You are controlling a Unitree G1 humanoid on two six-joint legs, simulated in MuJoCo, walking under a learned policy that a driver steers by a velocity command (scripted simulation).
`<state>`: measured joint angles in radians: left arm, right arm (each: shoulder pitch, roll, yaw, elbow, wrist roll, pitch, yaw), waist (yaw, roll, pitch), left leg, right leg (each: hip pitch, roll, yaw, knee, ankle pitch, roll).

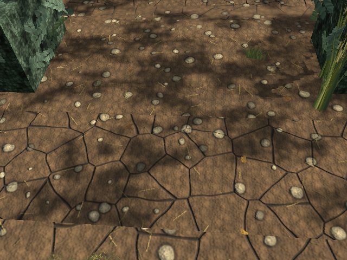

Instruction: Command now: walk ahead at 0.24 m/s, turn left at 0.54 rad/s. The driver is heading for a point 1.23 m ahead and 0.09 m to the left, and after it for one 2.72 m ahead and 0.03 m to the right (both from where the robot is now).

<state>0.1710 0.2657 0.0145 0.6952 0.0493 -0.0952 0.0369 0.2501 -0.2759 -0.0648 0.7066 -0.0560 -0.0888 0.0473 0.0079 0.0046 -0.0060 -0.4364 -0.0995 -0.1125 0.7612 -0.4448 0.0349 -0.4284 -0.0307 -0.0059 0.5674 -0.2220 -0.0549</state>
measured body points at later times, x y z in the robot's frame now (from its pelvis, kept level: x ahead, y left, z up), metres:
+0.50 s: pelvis +0.15 +0.04 +0.01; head +0.16 +0.04 +0.46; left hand -0.01 +0.22 -0.13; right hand +0.37 -0.10 -0.11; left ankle +0.24 +0.22 -0.69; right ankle +0.06 -0.11 -0.73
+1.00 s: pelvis +0.39 +0.18 +0.00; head +0.40 +0.17 +0.45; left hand +0.53 +0.42 -0.11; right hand +0.35 -0.05 -0.15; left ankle +0.24 +0.24 -0.73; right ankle +0.56 +0.08 -0.69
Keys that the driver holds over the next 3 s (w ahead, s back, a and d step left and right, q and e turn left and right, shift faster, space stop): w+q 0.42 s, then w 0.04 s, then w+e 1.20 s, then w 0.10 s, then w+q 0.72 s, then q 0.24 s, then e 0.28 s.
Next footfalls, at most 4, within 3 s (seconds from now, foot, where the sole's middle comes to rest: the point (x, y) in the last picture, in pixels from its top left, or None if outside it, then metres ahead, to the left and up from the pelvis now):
0.58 left None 0.28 0.25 -0.77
1.28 right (178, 196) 0.83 0.06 -0.93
1.66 left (145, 142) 1.16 0.24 -0.93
2.12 right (197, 126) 1.27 -0.05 -0.93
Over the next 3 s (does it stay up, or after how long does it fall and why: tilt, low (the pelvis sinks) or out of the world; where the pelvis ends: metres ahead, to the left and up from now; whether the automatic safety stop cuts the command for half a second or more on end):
stays up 1.54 0.08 -0.16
